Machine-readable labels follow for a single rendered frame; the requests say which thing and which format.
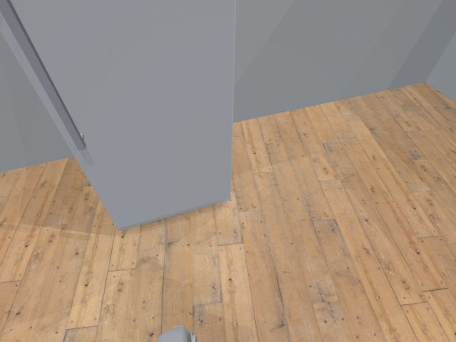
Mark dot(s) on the left robot thigh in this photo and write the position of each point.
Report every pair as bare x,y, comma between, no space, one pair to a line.
177,335

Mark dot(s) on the handle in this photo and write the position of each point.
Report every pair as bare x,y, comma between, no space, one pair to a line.
18,30

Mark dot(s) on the fridge door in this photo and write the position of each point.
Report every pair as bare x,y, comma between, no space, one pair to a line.
149,84

